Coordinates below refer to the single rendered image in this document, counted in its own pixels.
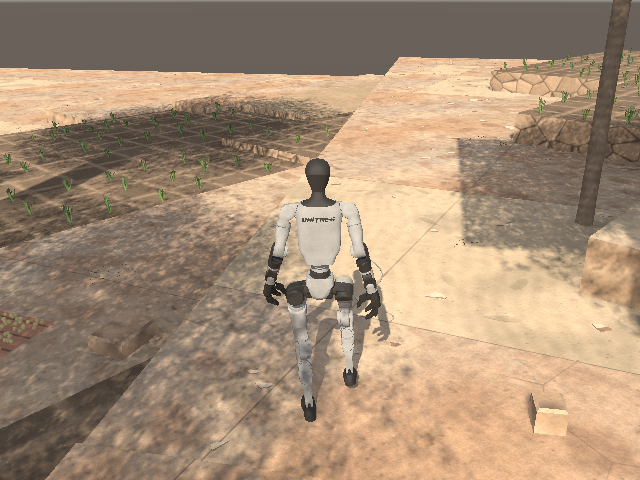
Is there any robot left forearm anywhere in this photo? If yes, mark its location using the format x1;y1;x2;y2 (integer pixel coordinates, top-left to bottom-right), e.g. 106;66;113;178
264;242;283;285

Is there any robot right upper arm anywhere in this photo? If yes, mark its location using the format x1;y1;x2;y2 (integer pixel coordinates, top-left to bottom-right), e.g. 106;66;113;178
339;201;366;258

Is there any robot torso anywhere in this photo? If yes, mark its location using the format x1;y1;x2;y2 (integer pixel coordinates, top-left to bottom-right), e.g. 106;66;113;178
295;197;343;300

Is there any robot head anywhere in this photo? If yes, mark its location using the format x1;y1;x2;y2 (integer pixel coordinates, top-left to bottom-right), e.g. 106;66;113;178
301;158;336;207

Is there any robot right forearm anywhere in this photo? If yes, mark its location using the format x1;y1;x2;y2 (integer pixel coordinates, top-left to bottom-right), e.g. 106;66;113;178
356;243;378;294

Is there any robot left hand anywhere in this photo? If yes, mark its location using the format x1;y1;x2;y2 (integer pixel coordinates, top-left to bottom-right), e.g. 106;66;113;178
263;282;286;306

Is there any robot left upper arm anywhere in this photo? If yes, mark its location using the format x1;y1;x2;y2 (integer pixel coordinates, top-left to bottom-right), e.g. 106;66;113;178
272;202;298;258

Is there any robot right hand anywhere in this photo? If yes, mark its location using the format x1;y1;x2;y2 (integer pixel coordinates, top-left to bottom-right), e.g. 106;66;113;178
357;290;381;320

